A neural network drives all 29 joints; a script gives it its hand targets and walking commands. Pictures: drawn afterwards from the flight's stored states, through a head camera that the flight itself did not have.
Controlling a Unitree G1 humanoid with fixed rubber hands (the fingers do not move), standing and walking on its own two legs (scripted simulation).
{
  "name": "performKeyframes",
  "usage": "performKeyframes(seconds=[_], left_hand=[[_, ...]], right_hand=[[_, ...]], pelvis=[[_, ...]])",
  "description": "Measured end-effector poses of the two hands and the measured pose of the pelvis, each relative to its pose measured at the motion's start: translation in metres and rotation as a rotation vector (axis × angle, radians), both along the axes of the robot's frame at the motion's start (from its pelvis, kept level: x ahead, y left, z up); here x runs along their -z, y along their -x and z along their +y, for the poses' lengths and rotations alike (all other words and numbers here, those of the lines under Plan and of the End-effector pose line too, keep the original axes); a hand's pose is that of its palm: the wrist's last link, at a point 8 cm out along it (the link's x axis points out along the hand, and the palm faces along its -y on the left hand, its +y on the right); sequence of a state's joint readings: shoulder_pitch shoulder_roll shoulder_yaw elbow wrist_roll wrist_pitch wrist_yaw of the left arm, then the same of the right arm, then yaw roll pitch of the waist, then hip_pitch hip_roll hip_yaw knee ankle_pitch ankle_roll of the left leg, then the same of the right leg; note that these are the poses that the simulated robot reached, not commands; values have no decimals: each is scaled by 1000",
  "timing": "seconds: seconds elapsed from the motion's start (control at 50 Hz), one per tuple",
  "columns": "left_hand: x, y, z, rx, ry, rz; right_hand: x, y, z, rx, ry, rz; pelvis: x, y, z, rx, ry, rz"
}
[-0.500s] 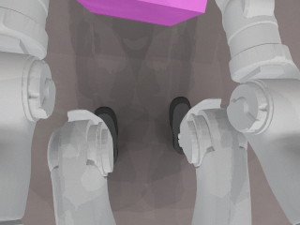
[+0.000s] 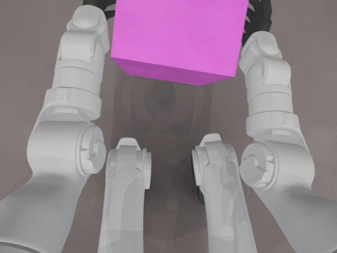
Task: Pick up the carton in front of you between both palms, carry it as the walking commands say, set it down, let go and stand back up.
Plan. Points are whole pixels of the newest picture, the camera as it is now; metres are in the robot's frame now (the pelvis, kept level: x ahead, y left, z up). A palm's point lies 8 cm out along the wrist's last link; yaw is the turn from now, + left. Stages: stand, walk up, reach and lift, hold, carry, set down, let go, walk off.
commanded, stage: reach and lift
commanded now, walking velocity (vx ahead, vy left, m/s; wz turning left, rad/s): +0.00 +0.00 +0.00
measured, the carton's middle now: (174, 29) +0.56 -0.01 -0.16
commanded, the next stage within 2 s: none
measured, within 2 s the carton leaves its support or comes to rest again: neither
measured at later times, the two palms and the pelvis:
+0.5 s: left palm out of the picture +0.51 +0.14 +0.05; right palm (311, 20) +0.49 -0.16 +0.05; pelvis +0.00 +0.00 +0.11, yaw +1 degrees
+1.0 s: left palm out of the picture +0.45 +0.14 +0.21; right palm out of the picture +0.44 -0.15 +0.21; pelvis +0.05 +0.00 +0.25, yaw +1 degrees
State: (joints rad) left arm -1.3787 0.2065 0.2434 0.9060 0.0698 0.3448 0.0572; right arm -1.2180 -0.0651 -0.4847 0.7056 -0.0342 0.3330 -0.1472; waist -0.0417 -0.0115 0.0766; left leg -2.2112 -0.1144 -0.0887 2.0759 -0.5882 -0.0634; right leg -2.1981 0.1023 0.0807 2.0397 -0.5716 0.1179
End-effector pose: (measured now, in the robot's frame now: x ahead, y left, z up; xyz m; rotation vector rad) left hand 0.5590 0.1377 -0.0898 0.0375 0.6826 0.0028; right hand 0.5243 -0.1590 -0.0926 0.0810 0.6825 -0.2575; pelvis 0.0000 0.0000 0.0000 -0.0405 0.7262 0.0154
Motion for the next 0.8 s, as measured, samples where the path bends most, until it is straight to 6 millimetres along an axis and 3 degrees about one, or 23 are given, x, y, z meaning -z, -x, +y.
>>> performKeyframes(seconds=[0.12, 0.32, 0.48, 0.8], left_hand=[[-51, 22, 1, -10, -9, 30], [-94, 37, 0, -19, -11, 8], [-135, 51, 3, -49, 3, 1], [-241, 89, 7, -88, 16, 15]], right_hand=[[-49, 19, 1, -16, 7, 32], [-96, 29, -1, -28, 15, 11], [-138, 36, 2, -43, 13, 2], [-247, 65, 5, -63, 11, 13]], pelvis=[[-35, 11, -3, -4, -6, 27], [-71, 17, -5, 1, -15, 40], [-103, 5, -5, 1, -19, 32], [-192, -27, -2, -5, -22, -93]])
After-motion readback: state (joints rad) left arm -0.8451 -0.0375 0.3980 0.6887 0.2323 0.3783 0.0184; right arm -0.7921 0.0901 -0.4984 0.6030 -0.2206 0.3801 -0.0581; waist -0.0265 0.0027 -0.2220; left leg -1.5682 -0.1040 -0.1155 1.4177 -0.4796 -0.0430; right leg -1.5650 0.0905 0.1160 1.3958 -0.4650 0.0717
